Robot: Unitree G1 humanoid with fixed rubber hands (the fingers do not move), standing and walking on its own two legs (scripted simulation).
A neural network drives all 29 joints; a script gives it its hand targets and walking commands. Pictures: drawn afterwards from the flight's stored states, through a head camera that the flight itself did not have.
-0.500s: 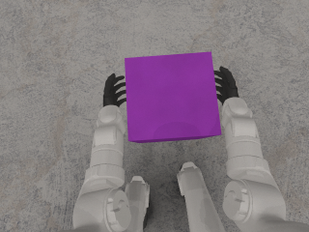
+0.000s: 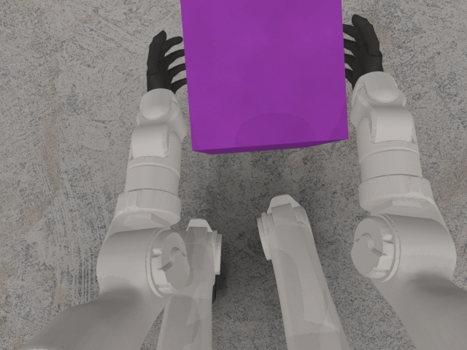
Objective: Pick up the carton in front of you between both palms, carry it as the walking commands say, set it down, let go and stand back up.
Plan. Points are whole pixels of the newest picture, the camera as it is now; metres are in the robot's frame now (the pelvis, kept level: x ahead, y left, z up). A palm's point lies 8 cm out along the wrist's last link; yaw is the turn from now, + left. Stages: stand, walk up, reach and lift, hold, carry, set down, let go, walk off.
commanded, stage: set down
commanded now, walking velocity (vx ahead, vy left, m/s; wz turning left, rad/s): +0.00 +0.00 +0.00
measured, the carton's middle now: (259, 92) +0.49 -0.12 -0.19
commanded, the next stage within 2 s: none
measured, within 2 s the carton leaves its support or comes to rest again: rests again in 1.02 s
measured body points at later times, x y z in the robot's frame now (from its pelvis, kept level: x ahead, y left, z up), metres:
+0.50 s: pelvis -0.01 +0.00 -0.08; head +0.35 -0.08 +0.17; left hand +0.55 +0.00 -0.25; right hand +0.49 -0.30 -0.26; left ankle +0.07 +0.14 -0.47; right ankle +0.12 -0.13 -0.47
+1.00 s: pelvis -0.02 +0.01 -0.10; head +0.36 -0.05 +0.13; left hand +0.55 +0.01 -0.29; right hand +0.48 -0.28 -0.30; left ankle +0.07 +0.13 -0.47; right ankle +0.12 -0.13 -0.47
